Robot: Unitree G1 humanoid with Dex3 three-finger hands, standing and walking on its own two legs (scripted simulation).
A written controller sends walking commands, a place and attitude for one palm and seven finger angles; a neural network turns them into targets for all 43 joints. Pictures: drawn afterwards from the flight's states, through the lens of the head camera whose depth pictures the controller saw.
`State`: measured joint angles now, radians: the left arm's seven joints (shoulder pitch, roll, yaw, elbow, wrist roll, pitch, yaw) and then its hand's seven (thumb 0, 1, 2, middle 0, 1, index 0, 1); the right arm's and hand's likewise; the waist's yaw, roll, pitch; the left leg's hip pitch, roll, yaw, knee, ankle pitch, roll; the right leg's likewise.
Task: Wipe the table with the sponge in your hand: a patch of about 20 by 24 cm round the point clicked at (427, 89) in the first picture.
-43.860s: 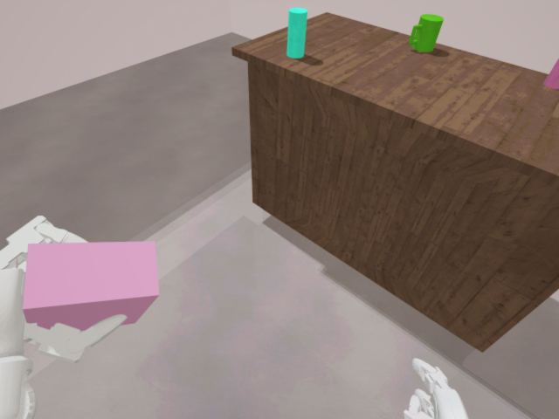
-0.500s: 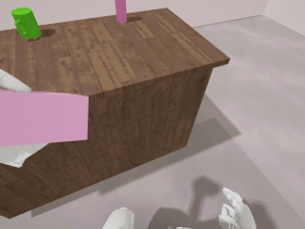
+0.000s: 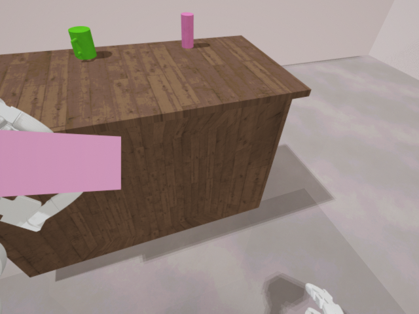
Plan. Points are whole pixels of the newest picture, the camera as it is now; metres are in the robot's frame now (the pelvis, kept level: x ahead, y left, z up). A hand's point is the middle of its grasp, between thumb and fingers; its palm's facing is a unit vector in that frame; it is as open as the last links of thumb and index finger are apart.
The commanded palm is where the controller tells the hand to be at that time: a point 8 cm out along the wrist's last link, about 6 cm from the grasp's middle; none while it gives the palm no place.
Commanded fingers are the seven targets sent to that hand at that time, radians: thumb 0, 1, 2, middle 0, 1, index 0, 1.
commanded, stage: stop stepping back and stand still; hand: left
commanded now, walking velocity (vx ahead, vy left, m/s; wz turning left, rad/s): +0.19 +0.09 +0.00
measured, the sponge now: (74, 164) +0.23 +0.19 +0.25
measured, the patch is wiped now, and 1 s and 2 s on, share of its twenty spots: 0.95 0.95 0.95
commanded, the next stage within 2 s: stand and wait in 0.98 s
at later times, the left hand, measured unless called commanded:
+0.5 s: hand (53, 167) +0.19 +0.19 +0.28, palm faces +0.48 -0.78 -0.39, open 10.0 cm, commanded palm +0.14 +0.25 +0.29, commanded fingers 0.00 0.10 1.30 -1.20 -1.60 -1.20 -1.60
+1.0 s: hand (22, 150) +0.22 +0.24 +0.28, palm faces +0.51 -0.79 -0.34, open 10.0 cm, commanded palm +0.16 +0.28 +0.29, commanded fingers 0.00 0.10 1.30 -1.20 -1.60 -1.20 -1.60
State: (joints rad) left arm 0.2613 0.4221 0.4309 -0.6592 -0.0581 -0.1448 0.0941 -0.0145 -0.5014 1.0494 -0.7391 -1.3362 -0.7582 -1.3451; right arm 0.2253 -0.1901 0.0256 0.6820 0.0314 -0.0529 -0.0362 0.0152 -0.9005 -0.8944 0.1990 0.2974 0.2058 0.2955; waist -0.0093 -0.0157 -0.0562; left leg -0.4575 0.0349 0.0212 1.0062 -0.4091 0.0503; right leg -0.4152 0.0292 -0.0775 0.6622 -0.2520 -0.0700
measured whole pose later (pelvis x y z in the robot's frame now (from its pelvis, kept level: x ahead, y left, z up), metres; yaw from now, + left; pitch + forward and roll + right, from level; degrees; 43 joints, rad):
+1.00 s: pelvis +0.00 +0.00 +0.02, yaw +1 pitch -1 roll -1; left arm 0.29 0.42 0.46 -0.62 -0.06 -0.18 0.15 -0.01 -0.50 1.05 -0.74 -1.34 -0.76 -1.35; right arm 0.14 -0.18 0.04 0.62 0.02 -0.08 -0.05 0.01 -0.90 -0.89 0.20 0.30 0.21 0.30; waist 0.02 0.02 0.02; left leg -0.26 0.04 0.03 0.52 -0.25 0.00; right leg -0.22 0.00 -0.04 0.46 -0.23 0.01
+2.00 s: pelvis +0.00 -0.01 +0.02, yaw +0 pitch +0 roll -1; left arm 0.34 0.41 0.44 -0.62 -0.06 -0.17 0.15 -0.01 -0.50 1.05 -0.74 -1.34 -0.76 -1.35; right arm 0.16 -0.21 0.01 0.62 0.02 -0.08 -0.05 0.01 -0.90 -0.89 0.20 0.30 0.20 0.30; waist -0.01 0.04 0.01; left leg -0.25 0.05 0.04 0.49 -0.23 -0.01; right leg -0.22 0.00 -0.03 0.43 -0.21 0.00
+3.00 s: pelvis +0.00 +0.00 +0.02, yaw +0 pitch +0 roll -1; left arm 0.34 0.41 0.45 -0.61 -0.06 -0.17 0.15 -0.01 -0.50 1.05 -0.74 -1.34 -0.76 -1.35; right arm 0.16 -0.20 0.01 0.62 0.02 -0.07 -0.05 0.01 -0.90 -0.89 0.20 0.30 0.20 0.30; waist 0.00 0.03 0.02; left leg -0.25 0.04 0.04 0.49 -0.23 0.00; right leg -0.21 0.00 -0.02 0.42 -0.20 0.01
